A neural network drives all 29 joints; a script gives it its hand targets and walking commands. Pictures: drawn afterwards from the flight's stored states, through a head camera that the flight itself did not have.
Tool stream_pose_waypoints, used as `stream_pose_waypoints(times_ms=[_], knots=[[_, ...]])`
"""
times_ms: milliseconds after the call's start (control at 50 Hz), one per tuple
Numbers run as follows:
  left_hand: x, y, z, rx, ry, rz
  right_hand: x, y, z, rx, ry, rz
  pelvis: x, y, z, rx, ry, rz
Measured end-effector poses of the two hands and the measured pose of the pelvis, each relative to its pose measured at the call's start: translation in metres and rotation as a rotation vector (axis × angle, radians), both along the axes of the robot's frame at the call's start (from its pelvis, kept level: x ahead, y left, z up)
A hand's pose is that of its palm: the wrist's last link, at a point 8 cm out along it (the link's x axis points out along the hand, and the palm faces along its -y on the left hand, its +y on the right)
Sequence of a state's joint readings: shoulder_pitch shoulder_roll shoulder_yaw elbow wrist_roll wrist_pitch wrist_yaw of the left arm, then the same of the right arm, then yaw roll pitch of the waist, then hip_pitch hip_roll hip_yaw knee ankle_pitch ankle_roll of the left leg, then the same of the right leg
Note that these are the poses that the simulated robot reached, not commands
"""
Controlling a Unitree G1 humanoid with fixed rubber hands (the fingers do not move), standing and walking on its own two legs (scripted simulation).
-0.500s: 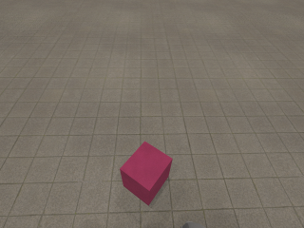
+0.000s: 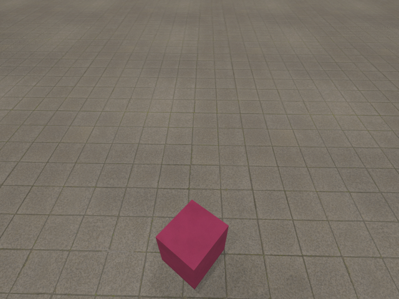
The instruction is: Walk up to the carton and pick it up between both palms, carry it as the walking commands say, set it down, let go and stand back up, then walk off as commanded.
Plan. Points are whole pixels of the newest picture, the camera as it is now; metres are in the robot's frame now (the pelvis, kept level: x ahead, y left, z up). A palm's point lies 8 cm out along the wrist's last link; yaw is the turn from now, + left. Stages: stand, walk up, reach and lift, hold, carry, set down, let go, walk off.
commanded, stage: walk up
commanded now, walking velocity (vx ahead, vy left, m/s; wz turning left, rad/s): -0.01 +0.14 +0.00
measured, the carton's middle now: (193, 243) +0.51 +0.07 -0.64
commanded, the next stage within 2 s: none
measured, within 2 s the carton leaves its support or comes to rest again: neither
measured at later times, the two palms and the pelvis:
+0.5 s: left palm out of the picture -0.05 +0.29 -0.15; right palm out of the picture -0.03 -0.13 -0.15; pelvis -0.03 +0.08 +0.00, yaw -2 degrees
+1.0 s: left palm out of the picture +0.02 +0.36 -0.16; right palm out of the picture +0.05 -0.08 -0.14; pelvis +0.02 +0.14 +0.00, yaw -2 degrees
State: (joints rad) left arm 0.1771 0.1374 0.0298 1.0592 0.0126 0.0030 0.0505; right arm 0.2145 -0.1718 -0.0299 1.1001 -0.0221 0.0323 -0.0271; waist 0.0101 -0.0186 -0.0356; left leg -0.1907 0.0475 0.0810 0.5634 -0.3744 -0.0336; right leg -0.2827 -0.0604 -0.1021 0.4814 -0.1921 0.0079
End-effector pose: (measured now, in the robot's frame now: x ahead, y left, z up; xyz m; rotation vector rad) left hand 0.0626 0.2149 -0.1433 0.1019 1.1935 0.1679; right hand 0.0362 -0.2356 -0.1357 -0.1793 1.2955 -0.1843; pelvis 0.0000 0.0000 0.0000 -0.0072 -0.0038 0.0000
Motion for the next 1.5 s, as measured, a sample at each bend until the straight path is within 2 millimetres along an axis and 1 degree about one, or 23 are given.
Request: stream_pose_waypoints(times_ms=[60, 100, 140, 180, 260, 360, 440, 540, 600, 660, 700, 740, 820, 920, 1000, 1100, 1160, 1200, 1300, 1360, 1420, 1460, 1500], knots=[[-0.028, 0.021, -0.002, 0.024, 0.052, 0.028, 0.007, 0.000, 0.001, -0.034, 0.003, 0.047, -0.010, 0.015, -0.002, -0.007, -0.002, 0.008], [-0.052, 0.037, -0.005, 0.032, 0.108, 0.049, 0.006, 0.007, 0.001, -0.045, 0.000, 0.063, -0.016, 0.026, -0.003, -0.014, -0.003, 0.007], [-0.074, 0.055, -0.012, 0.030, 0.170, 0.057, -0.001, 0.019, -0.001, -0.047, -0.004, 0.061, -0.021, 0.038, -0.007, -0.027, -0.004, 0.010], [-0.091, 0.069, -0.016, 0.027, 0.225, 0.055, -0.015, 0.035, 0.000, -0.035, 0.010, 0.045, -0.025, 0.047, -0.007, -0.013, -0.011, 0.012], [-0.111, 0.086, -0.011, 0.022, 0.286, 0.049, -0.045, 0.064, 0.003, 0.001, 0.066, 0.012, -0.026, 0.059, 0.000, -0.004, -0.005, 0.002], [-0.123, 0.089, -0.008, 0.008, 0.325, 0.043, -0.061, 0.095, -0.002, 0.054, 0.084, -0.008, -0.026, 0.069, 0.002, 0.022, -0.002, -0.020], [-0.122, 0.081, -0.008, -0.001, 0.323, 0.028, -0.065, 0.104, -0.011, 0.069, 0.090, -0.030, -0.026, 0.075, -0.001, 0.042, -0.004, -0.034], [-0.112, 0.069, -0.002, -0.015, 0.247, 0.008, -0.065, 0.099, -0.017, 0.082, 0.093, -0.058, -0.023, 0.082, 0.000, -0.001, -0.009, -0.039], [-0.114, 0.076, -0.001, -0.006, 0.235, 0.031, -0.055, 0.094, -0.012, 0.065, 0.094, -0.033, -0.015, 0.088, 0.001, -0.006, -0.013, -0.040], [-0.118, 0.088, -0.003, -0.008, 0.262, 0.052, -0.035, 0.093, -0.003, 0.032, 0.063, -0.010, -0.005, 0.097, 0.002, -0.012, -0.019, -0.033], [-0.117, 0.099, -0.009, -0.018, 0.292, 0.054, -0.020, 0.095, 0.002, 0.005, 0.036, 0.005, 0.004, 0.105, -0.001, -0.013, -0.024, -0.023], [-0.115, 0.110, -0.019, -0.031, 0.332, 0.042, -0.009, 0.100, 0.001, -0.029, 0.020, 0.008, 0.012, 0.115, -0.008, -0.017, -0.032, -0.010], [-0.095, 0.125, -0.027, -0.042, 0.354, 0.024, 0.005, 0.122, 0.005, -0.036, 0.013, -0.018, 0.019, 0.126, -0.008, 0.013, -0.036, -0.031], [-0.060, 0.139, -0.022, -0.027, 0.304, -0.009, 0.012, 0.150, 0.001, 0.003, 0.029, -0.040, 0.023, 0.135, -0.004, 0.009, -0.021, -0.028], [-0.038, 0.146, -0.014, 0.002, 0.257, -0.035, 0.012, 0.153, -0.003, 0.011, 0.032, -0.059, 0.024, 0.140, -0.001, 0.014, -0.013, -0.040], [-0.026, 0.149, -0.006, 0.032, 0.218, -0.047, 0.002, 0.151, -0.007, 0.034, 0.037, -0.072, 0.023, 0.139, 0.001, 0.020, -0.020, -0.033], [-0.029, 0.145, -0.004, 0.037, 0.209, -0.046, -0.006, 0.148, -0.008, 0.046, 0.043, -0.080, 0.021, 0.135, 0.001, 0.021, -0.023, -0.035], [-0.033, 0.143, -0.005, 0.036, 0.214, -0.054, -0.010, 0.141, -0.010, 0.041, 0.033, -0.098, 0.017, 0.132, -0.001, 0.023, -0.023, -0.067], [-0.041, 0.143, -0.008, 0.070, 0.247, -0.107, -0.023, 0.107, -0.017, -0.003, 0.002, -0.145, 0.003, 0.122, -0.012, 0.034, -0.017, -0.138], [-0.051, 0.151, 0.001, 0.122, 0.251, -0.079, -0.027, 0.090, -0.021, -0.016, 0.051, -0.094, 0.004, 0.126, -0.013, 0.029, 0.005, -0.136], [-0.067, 0.166, 0.015, 0.157, 0.304, -0.060, -0.010, 0.084, -0.018, -0.024, 0.033, -0.070, 0.013, 0.138, -0.008, 0.030, 0.025, -0.187], [-0.076, 0.179, 0.024, 0.174, 0.359, -0.058, 0.010, 0.089, -0.012, -0.022, -0.022, -0.086, 0.021, 0.147, -0.005, 0.042, 0.042, -0.229], [-0.079, 0.195, 0.029, 0.187, 0.405, -0.062, 0.033, 0.099, -0.005, -0.017, -0.084, -0.089, 0.029, 0.156, -0.003, 0.052, 0.055, -0.253]])
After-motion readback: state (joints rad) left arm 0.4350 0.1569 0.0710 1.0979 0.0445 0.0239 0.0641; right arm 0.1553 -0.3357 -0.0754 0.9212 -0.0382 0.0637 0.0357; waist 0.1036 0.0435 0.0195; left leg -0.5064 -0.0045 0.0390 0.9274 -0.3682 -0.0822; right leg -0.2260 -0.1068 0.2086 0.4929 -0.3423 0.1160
